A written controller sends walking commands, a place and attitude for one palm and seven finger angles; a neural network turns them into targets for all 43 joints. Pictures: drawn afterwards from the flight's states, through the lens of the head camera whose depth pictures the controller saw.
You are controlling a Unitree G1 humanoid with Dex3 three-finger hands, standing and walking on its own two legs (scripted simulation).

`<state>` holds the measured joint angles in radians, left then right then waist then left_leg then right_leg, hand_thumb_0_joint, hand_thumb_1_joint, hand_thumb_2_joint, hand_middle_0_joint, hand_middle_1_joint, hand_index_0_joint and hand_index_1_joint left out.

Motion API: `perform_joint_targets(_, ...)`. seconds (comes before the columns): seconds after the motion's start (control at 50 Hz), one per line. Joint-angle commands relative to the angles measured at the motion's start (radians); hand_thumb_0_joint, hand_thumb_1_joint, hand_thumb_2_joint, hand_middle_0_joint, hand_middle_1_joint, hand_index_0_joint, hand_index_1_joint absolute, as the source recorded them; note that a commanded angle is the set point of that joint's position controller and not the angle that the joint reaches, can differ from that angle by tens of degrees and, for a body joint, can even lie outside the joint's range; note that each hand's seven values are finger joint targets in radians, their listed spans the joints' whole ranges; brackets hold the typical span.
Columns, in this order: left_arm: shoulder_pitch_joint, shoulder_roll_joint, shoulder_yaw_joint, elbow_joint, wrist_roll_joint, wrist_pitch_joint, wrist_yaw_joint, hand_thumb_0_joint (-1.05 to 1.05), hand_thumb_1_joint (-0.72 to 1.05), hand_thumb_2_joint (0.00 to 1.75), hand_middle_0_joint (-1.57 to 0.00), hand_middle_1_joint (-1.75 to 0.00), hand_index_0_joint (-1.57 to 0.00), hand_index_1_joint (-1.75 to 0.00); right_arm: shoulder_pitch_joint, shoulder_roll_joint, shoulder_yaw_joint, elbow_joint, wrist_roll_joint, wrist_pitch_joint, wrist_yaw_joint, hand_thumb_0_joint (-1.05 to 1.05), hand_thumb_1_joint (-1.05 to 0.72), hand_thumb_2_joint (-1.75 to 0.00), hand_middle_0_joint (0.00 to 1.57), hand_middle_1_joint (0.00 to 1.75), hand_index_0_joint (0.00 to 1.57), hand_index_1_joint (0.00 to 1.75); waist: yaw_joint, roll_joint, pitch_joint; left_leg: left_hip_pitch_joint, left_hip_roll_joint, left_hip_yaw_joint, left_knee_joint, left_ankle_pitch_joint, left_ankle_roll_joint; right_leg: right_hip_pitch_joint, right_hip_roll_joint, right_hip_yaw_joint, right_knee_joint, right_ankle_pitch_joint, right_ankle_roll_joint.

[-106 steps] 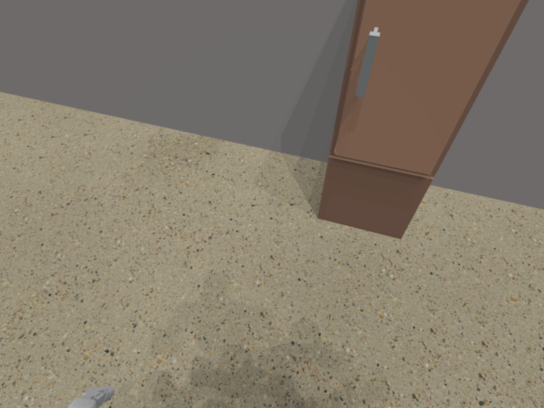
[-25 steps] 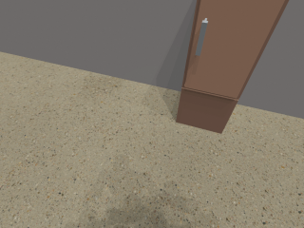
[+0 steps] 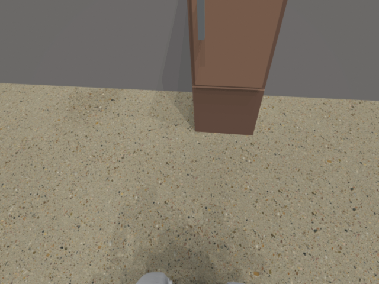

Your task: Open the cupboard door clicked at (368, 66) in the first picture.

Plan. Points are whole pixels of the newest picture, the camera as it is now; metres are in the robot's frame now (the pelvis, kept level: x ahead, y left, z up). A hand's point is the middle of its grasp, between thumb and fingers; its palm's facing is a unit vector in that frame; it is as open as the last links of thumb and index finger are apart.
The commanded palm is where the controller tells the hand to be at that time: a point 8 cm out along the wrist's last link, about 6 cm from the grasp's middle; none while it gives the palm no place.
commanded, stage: walk to a spot facing it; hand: left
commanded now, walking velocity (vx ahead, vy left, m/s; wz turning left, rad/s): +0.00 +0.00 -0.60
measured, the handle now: (201, 14) +1.06 +0.03 +0.05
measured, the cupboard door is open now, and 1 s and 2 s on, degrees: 0 0 0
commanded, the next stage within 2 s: none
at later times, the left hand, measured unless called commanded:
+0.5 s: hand out of the picture +0.10 +0.25 -0.16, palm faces -0.18 -0.96 -0.20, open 7.3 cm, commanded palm none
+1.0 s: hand (173, 201) +0.35 +0.09 -0.17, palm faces -0.62 -0.77 -0.16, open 7.3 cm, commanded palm none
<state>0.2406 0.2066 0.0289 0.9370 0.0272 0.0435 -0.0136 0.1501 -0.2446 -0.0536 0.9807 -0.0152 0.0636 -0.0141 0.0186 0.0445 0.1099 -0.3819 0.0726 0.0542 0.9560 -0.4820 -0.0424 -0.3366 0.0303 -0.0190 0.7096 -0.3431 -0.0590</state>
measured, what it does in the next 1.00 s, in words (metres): walks ahead, turning right: left foot, then right foot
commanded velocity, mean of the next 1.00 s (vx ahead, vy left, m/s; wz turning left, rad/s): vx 0.10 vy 0.00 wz -0.60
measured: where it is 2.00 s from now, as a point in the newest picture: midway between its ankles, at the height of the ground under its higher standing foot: (192, 278)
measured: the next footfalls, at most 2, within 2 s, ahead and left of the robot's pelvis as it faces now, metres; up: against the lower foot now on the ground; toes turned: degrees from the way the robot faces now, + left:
left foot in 0.46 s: +0.08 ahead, +0.14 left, +0.00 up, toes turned -14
right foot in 1.00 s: +0.16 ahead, -0.11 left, +0.00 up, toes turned -40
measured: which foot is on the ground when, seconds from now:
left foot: up 0.00-0.44, down 0.46-1.00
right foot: down 0.00-0.46, up 0.48-0.98, down 1.00-1.00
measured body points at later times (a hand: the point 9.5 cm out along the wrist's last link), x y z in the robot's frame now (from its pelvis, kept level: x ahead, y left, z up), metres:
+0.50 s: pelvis +0.03 +0.05 +0.02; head +0.05 +0.07 +0.47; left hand +0.11 +0.30 -0.14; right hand +0.08 -0.23 -0.10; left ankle +0.05 +0.15 -0.72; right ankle +0.02 -0.08 -0.71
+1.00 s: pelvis +0.14 +0.02 -0.01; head +0.20 +0.00 +0.44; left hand +0.38 +0.13 -0.15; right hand -0.07 -0.11 -0.14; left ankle +0.06 +0.15 -0.70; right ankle +0.13 -0.08 -0.72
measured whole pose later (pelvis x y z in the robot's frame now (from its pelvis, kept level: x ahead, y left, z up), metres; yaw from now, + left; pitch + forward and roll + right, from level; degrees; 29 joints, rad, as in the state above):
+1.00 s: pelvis +0.14 +0.02 -0.01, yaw -34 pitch +1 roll -1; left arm 0.07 0.21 0.05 0.90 0.04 0.03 -0.04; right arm 0.45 -0.15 -0.04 1.05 -0.01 0.00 -0.02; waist -0.06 -0.01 0.13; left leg -0.10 0.12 0.33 0.76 -0.51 -0.01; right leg -0.40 0.01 -0.13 0.64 -0.20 -0.04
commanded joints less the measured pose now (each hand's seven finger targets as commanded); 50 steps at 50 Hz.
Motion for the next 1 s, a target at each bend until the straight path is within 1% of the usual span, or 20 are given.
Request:
perform_joint_targets(0.0, 0.006, 0.222, 0.067, -0.085, -0.011, -0.028, 0.029, 0.00, 0.90, 0.90, -0.20, -0.30, -0.20, -0.30, -0.057, -0.119, -0.032, -0.105, 0.000, -0.040, -0.005, 0.00, -0.90, -0.90, 0.20, 0.30, 0.20, 0.30, 0.010, -0.190, -0.082, -0.177, 0.013, -0.096, 0.221, 0.094, -0.010, 0.099, -0.269, 0.439, -0.421, 0.261, -0.098)
perform_joint_targets(0.04, 0.023, 0.205, 0.065, -0.082, -0.014, -0.036, 0.027, 0.00, 0.90, 0.90, -0.20, -0.30, -0.20, -0.30, -0.033, -0.100, -0.030, -0.093, -0.001, -0.039, -0.006, 0.00, -0.90, -0.90, 0.20, 0.30, 0.20, 0.30, -0.001, -0.135, -0.133, -0.166, 0.003, -0.087, 0.189, 0.136, -0.022, 0.151, -0.234, 0.391, -0.393, 0.346, -0.090)
perform_joint_targets(0.08, 0.052, 0.200, 0.070, -0.072, -0.013, -0.040, 0.026, 0.00, 0.90, 0.90, -0.20, -0.30, -0.20, -0.30, -0.007, -0.090, -0.028, -0.084, -0.006, -0.037, -0.004, 0.00, -0.90, -0.90, 0.20, 0.30, 0.20, 0.30, 0.004, -0.137, -0.183, -0.159, 0.000, -0.073, 0.159, 0.158, -0.030, 0.202, -0.206, 0.378, -0.405, 0.247, -0.082)
perform_joint_targets(0.2, 0.113, 0.192, 0.078, -0.049, -0.005, -0.052, 0.017, 0.00, 0.90, 0.90, -0.20, -0.30, -0.20, -0.30, -0.064, -0.092, -0.025, -0.125, -0.012, -0.057, 0.004, 0.00, -0.90, -0.90, 0.20, 0.30, 0.20, 0.30, 0.040, -0.176, -0.142, -0.211, -0.001, -0.062, 0.028, 0.124, -0.037, 0.229, -0.206, 0.477, -0.477, -0.052, -0.122)
perform_joint_targets(0.28, 0.136, 0.204, 0.080, -0.042, 0.000, -0.055, 0.014, 0.00, 0.90, 0.90, -0.20, -0.30, -0.20, -0.30, -0.087, -0.082, -0.022, -0.146, -0.006, -0.074, 0.007, 0.00, -0.90, -0.90, 0.20, 0.30, 0.20, 0.30, 0.058, -0.189, -0.132, -0.154, -0.031, -0.053, -0.134, 0.072, -0.023, 0.215, -0.198, 0.528, -0.479, -0.068, -0.145)
perform_joint_targets(0.36, 0.074, 0.218, 0.086, -0.062, 0.001, -0.051, 0.013, 0.00, 0.90, 0.90, -0.20, -0.30, -0.20, -0.30, -0.024, -0.074, -0.022, -0.148, 0.007, -0.090, 0.004, 0.00, -0.90, -0.90, 0.20, 0.30, 0.20, 0.30, 0.026, -0.225, -0.130, 0.032, -0.068, -0.049, -0.323, 0.053, 0.003, 0.096, -0.172, 0.538, -0.448, -0.032, -0.132)
perform_joint_targets(0.4, 0.002, 0.215, 0.086, -0.085, -0.006, -0.042, 0.009, 0.00, 0.90, 0.90, -0.20, -0.30, -0.20, -0.30, 0.100, -0.080, -0.023, -0.113, 0.009, -0.100, -0.005, 0.00, -0.90, -0.90, 0.20, 0.30, 0.20, 0.30, -0.040, -0.203, -0.145, 0.293, -0.081, -0.034, -0.511, 0.165, 0.017, -0.084, -0.103, 0.480, -0.378, -0.101, -0.077)
perform_joint_targets(0.42, -0.020, 0.172, 0.077, -0.101, -0.009, -0.042, 0.005, 0.00, 0.90, 0.90, -0.20, -0.30, -0.20, -0.30, 0.181, -0.125, -0.033, -0.087, 0.010, -0.107, -0.018, 0.00, -0.90, -0.90, 0.20, 0.30, 0.20, 0.30, -0.081, -0.093, -0.165, 0.505, 0.001, -0.091, -0.603, 0.133, 0.031, -0.255, -0.031, 0.405, -0.261, -0.152, -0.029)
perform_joint_targets(0.44, -0.013, 0.104, 0.064, -0.118, -0.019, -0.041, -0.006, 0.00, 0.90, 0.90, -0.20, -0.30, -0.20, -0.30, 0.236, -0.227, -0.054, -0.080, -0.002, -0.109, -0.023, 0.00, -0.90, -0.90, 0.20, 0.30, 0.20, 0.30, -0.112, 0.211, -0.165, 0.603, 0.264, -0.410, -0.755, -0.149, 0.086, -0.452, 0.093, 0.228, 0.010, -0.237, 0.026)
perform_joint_targets(0.46, -0.062, 0.121, 0.071, -0.147, -0.011, -0.051, -0.011, 0.00, 0.90, 0.90, -0.20, -0.30, -0.20, -0.30, 0.232, -0.266, -0.059, -0.098, 0.004, -0.104, -0.021, 0.00, -0.90, -0.90, 0.20, 0.30, 0.20, 0.30, -0.108, 0.248, -0.096, 0.464, 0.435, -0.560, -0.831, -0.267, 0.158, -0.485, 0.020, 0.111, 0.192, -0.208, 0.062)
perform_joint_targets(0.48, -0.086, 0.148, 0.085, -0.156, 0.000, -0.049, -0.020, 0.00, 0.90, 0.90, -0.20, -0.30, -0.20, -0.30, 0.187, -0.236, -0.047, -0.119, -0.006, -0.103, -0.020, 0.00, -0.90, -0.90, 0.20, 0.30, 0.20, 0.30, -0.086, 0.122, -0.017, 0.319, 0.437, -0.548, -0.862, -0.244, 0.204, -0.448, -0.027, 0.115, 0.295, -0.154, 0.076)
perform_joint_targets(0.5, -0.048, 0.159, 0.095, -0.117, 0.011, -0.038, -0.025, 0.00, 0.90, 0.90, -0.20, -0.30, -0.20, -0.30, 0.125, -0.167, -0.028, -0.121, -0.008, -0.106, -0.016, 0.00, -0.90, -0.90, 0.20, 0.30, 0.20, 0.30, -0.035, 0.070, 0.015, 0.240, 0.347, -0.431, -0.854, -0.165, 0.158, -0.402, -0.036, 0.110, 0.358, -0.063, 0.084)
perform_joint_targets(0.54, -0.005, 0.120, 0.090, -0.076, 0.014, -0.024, -0.039, 0.00, 0.90, 0.90, -0.20, -0.30, -0.20, -0.30, 0.087, -0.113, -0.007, -0.126, -0.006, -0.116, -0.023, 0.00, -0.90, -0.90, 0.20, 0.30, 0.20, 0.30, -0.002, 0.044, 0.041, 0.194, 0.240, -0.206, -0.804, 0.117, 0.107, -0.364, -0.055, 0.065, 0.442, 0.053, 0.097)
perform_joint_targets(0.6, 0.035, 0.076, 0.075, -0.053, 0.011, -0.010, -0.033, 0.00, 0.90, 0.90, -0.20, -0.30, -0.20, -0.30, 0.172, -0.072, 0.010, -0.086, -0.001, -0.126, -0.033, 0.00, -0.90, -0.90, 0.20, 0.30, 0.20, 0.30, 0.006, 0.096, -0.004, 0.266, 0.177, -0.034, -0.696, 0.650, 0.049, -0.350, -0.040, 0.033, 0.518, 0.103, 0.112)
perform_joint_targets(0.66, -0.007, 0.063, 0.069, -0.061, 0.006, -0.001, -0.027, 0.00, 0.90, 0.90, -0.20, -0.30, -0.20, -0.30, 0.237, -0.068, 0.012, -0.053, 0.000, -0.126, -0.040, 0.00, -0.90, -0.90, 0.20, 0.30, 0.20, 0.30, -0.009, 0.121, -0.027, 0.338, 0.179, 0.028, -0.627, 0.928, 0.042, -0.370, -0.043, 0.005, 0.500, 0.117, 0.115)
perform_joint_targets(0.84, -0.232, 0.043, 0.046, -0.112, 0.001, -0.002, -0.027, 0.00, 0.90, 0.90, -0.20, -0.30, -0.20, -0.30, 0.329, -0.081, -0.012, 0.019, -0.013, -0.104, -0.042, 0.00, -0.90, -0.90, 0.20, 0.30, 0.20, 0.30, -0.073, 0.101, -0.021, 0.483, 0.249, 0.104, -0.536, 1.062, 0.149, -0.317, -0.063, -0.101, 0.132, 0.039, 0.085)
perform_joint_targets(0.92, -0.090, 0.093, 0.060, -0.087, 0.004, -0.033, -0.014, 0.00, 0.90, 0.90, -0.20, -0.30, -0.20, -0.30, 0.307, -0.122, -0.032, 0.007, 0.000, -0.097, -0.030, 0.00, -0.90, -0.90, 0.20, 0.30, 0.20, 0.30, 0.005, 0.107, -0.155, 0.442, 0.258, 0.164, -0.269, 1.260, 0.107, 0.001, 0.000, -0.132, -0.098, 0.058, 0.035)
perform_joint_targets(0.94, 0.030, 0.136, 0.072, -0.054, 0.008, -0.050, -0.009, 0.00, 0.90, 0.90, -0.20, -0.30, -0.20, -0.30, 0.284, -0.126, -0.031, -0.012, 0.010, -0.097, -0.021, 0.00, -0.90, -0.90, 0.20, 0.30, 0.20, 0.30, 0.072, 0.067, -0.221, 0.286, 0.255, 0.170, -0.058, 1.118, 0.062, 0.247, -0.044, -0.078, -0.224, 0.209, 0.005)
perform_joint_targets(0.96, 0.155, 0.244, 0.090, -0.022, 0.008, -0.062, 0.007, 0.00, 0.90, 0.90, -0.20, -0.30, -0.20, -0.30, 0.273, -0.077, -0.019, -0.049, 0.029, -0.093, -0.010, 0.00, -0.90, -0.90, 0.20, 0.30, 0.20, 0.30, 0.115, -0.167, -0.347, -0.042, 0.118, 0.203, 0.254, 0.383, -0.003, 0.574, -0.309, 0.263, -0.208, 0.709, -0.114)
perform_joint_targets(0.98, 0.199, 0.299, 0.103, -0.005, -0.021, -0.058, 0.025, 0.00, 0.90, 0.90, -0.20, -0.30, -0.20, -0.30, 0.212, -0.040, -0.015, -0.088, 0.027, -0.094, -0.020, 0.00, -0.90, -0.90, 0.20, 0.30, 0.20, 0.30, 0.110, -0.246, -0.406, -0.223, -0.012, 0.089, 0.530, -0.186, -0.036, 0.630, -0.490, 0.520, -0.199, 1.191, -0.252)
